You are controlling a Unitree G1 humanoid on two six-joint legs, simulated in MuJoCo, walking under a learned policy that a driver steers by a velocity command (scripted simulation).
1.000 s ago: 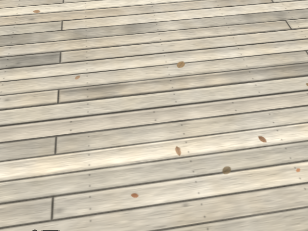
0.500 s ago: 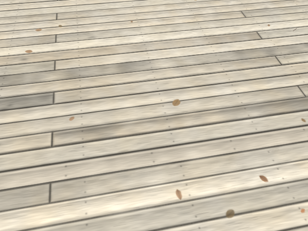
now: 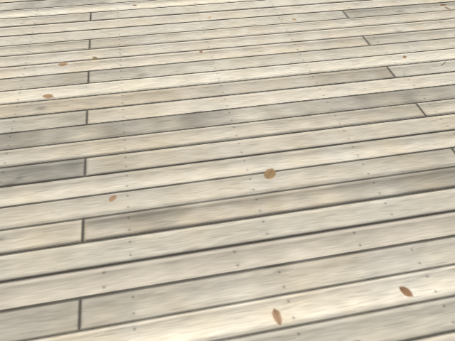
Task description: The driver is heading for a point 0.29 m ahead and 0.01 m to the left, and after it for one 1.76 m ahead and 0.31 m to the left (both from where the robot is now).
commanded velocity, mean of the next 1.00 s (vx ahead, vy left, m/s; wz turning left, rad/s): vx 0.45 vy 0.00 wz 0.25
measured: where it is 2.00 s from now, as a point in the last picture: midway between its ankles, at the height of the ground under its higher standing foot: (199, 253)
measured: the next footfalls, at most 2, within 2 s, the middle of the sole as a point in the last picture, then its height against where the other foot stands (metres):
right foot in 0.42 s outside the picture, level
left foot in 0.98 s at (179, 314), level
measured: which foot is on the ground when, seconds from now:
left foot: down 0.00-0.42, up 0.44-0.96, down 0.98-1.00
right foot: down 0.00-0.00, up 0.02-0.40, down 0.42-0.98, up 1.00-1.00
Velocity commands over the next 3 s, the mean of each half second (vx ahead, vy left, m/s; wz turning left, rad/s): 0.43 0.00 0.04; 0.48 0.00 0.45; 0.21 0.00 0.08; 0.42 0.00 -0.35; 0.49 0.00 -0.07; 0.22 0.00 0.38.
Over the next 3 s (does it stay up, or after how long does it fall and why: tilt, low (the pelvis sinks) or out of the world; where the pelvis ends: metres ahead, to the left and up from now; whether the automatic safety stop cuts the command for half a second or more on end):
stays up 1.31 0.16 0.00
